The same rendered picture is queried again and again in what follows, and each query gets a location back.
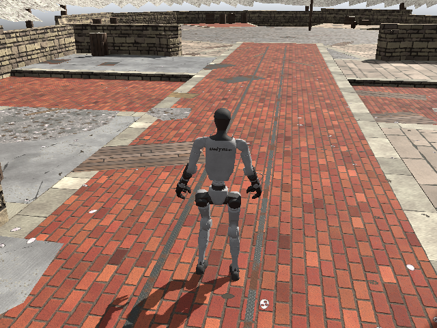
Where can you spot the right robot hand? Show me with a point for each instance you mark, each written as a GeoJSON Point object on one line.
{"type": "Point", "coordinates": [252, 189]}

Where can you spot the humanoid robot torso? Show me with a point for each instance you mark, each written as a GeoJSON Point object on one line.
{"type": "Point", "coordinates": [220, 159]}

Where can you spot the robot right upper arm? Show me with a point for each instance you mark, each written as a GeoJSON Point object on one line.
{"type": "Point", "coordinates": [246, 156]}

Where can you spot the robot left upper arm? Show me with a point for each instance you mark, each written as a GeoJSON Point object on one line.
{"type": "Point", "coordinates": [198, 144]}

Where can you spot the left robot hand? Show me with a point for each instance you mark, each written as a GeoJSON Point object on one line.
{"type": "Point", "coordinates": [179, 190]}

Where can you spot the robot right shin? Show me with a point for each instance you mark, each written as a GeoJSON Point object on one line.
{"type": "Point", "coordinates": [234, 244]}

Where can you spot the robot right forearm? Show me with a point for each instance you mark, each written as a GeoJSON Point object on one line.
{"type": "Point", "coordinates": [254, 179]}

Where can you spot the robot left forearm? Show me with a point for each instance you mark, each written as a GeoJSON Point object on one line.
{"type": "Point", "coordinates": [185, 178]}

